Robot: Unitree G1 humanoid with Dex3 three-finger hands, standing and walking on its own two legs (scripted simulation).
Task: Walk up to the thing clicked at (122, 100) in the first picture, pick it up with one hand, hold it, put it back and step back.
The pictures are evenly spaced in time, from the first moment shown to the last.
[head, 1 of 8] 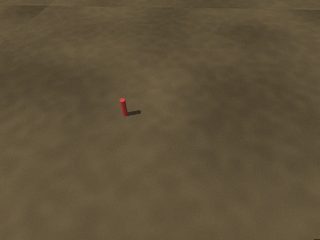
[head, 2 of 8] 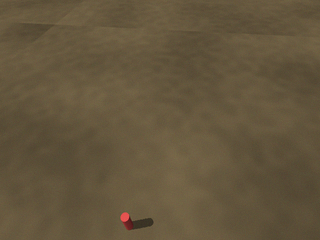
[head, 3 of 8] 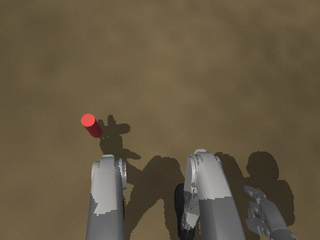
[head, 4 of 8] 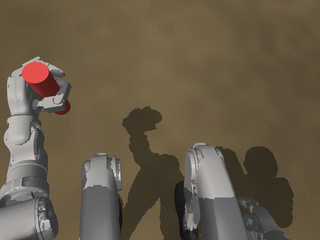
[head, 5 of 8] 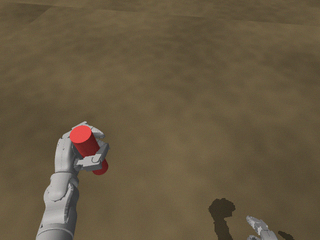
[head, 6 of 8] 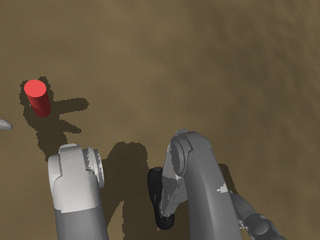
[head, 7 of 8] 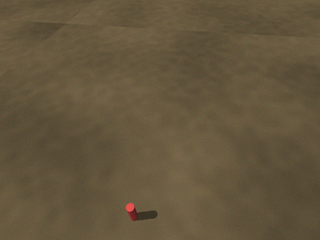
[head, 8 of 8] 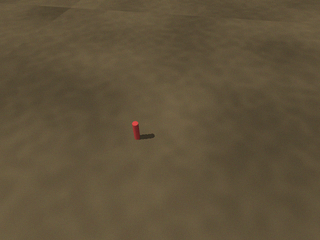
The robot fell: no
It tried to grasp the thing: yes
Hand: left
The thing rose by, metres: 0.70
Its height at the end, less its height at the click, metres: +0.00
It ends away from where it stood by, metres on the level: 0.02
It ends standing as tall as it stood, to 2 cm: yes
